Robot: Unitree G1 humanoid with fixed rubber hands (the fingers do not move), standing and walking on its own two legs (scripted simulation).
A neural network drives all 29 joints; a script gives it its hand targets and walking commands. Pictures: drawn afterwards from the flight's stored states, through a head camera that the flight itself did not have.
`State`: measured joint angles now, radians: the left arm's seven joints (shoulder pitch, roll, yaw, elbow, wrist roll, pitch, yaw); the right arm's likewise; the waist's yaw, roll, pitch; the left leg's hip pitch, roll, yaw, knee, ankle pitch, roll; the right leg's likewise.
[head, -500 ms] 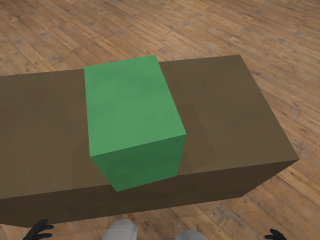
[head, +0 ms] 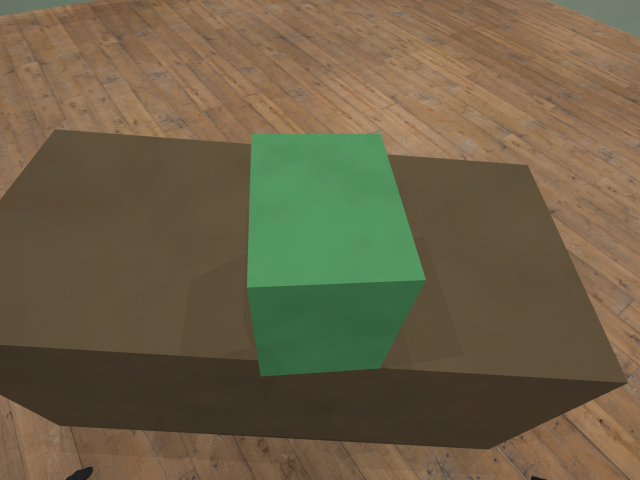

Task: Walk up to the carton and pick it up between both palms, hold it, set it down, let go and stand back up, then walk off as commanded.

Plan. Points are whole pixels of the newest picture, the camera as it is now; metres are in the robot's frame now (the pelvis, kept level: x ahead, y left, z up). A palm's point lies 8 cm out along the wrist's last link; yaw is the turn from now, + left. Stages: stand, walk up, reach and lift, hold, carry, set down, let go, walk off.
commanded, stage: walk up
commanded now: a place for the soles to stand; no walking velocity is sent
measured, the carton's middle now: (319, 258) +0.43 +0.00 -0.03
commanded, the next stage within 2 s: none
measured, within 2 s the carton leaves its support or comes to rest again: neither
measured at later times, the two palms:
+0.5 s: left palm out of the picture +0.09 +0.34 -0.10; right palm (518, 474) +0.14 -0.26 -0.09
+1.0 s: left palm out of the picture +0.11 +0.32 -0.10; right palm out of the picture +0.11 -0.29 -0.09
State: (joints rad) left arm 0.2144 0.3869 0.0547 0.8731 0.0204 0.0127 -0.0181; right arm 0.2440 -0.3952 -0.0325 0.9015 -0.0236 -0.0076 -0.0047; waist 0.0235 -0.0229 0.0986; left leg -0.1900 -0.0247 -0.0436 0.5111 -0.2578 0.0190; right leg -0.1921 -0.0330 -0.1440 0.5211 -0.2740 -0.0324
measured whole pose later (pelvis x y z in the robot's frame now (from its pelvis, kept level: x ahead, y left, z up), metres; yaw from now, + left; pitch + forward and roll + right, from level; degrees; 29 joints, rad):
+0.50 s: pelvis +0.02 +0.03 +0.01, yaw +0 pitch -1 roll -1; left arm 0.12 0.38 0.02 1.05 0.00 -0.01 -0.02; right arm 0.09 -0.36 0.01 1.00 -0.01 -0.04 0.00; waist 0.03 -0.01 0.06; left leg -0.12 -0.06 -0.04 0.35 -0.20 0.05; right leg -0.10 -0.04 -0.09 0.31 -0.18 0.02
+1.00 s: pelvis +0.02 +0.02 +0.01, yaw +1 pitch -2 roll -1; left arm 0.07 0.37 0.02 1.09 0.01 -0.02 0.00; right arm 0.10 -0.38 -0.01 1.07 -0.02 -0.01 0.00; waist 0.00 -0.01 0.06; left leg -0.11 -0.05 -0.05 0.34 -0.19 0.04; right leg -0.09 -0.03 -0.11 0.30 -0.18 0.01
